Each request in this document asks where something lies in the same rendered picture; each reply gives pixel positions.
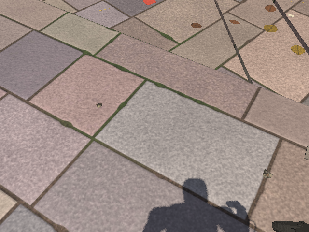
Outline robot right hand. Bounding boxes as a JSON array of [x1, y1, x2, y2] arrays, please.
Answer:
[[272, 221, 309, 232]]

